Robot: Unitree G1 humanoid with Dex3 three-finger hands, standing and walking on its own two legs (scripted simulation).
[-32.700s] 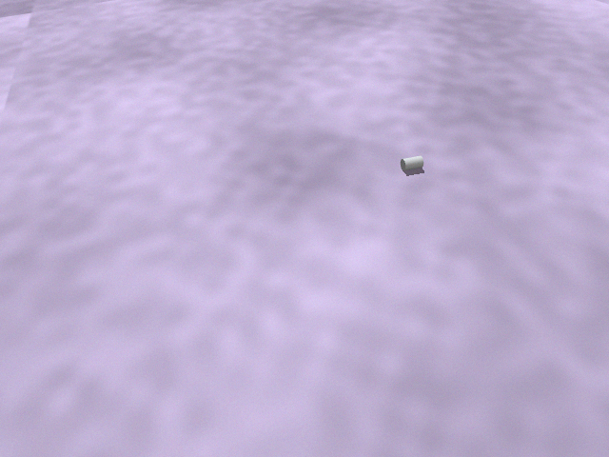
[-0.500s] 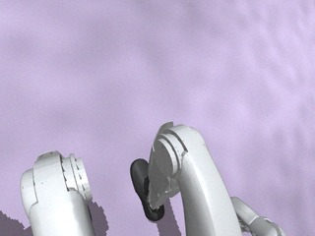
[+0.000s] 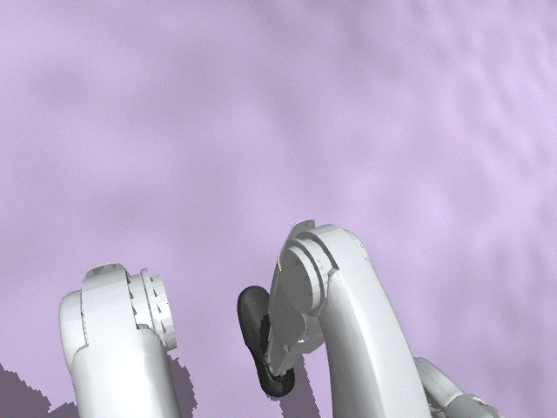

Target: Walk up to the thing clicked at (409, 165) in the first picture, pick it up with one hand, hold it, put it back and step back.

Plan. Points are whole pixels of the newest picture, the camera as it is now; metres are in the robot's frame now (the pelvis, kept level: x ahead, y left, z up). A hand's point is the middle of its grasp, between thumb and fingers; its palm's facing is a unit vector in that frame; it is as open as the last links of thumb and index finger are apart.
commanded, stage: settle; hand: left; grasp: from above
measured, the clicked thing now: out of the picture +0.39 +0.43 -0.27
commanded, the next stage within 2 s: go down in 0.44 s
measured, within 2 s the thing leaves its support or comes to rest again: rests again in 0.70 s
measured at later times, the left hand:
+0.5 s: hand out of the picture +0.38 +0.41 -0.12, palm faces -0.43 -0.13 -0.89, open 5.6 cm
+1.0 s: hand out of the picture +0.37 +0.42 +0.00, palm faces -0.40 -0.09 -0.91, open 10.0 cm
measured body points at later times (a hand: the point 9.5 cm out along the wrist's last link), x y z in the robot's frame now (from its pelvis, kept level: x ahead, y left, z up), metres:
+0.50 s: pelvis -0.01 +0.00 +0.03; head +0.22 +0.11 +0.41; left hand +0.40 +0.42 -0.07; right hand +0.12 -0.26 -0.06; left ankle +0.06 +0.11 -0.26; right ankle +0.12 -0.11 -0.26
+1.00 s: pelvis -0.01 +0.00 +0.10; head +0.20 +0.09 +0.49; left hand +0.39 +0.42 +0.06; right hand +0.12 -0.26 -0.02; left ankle +0.06 +0.11 -0.26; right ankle +0.12 -0.11 -0.26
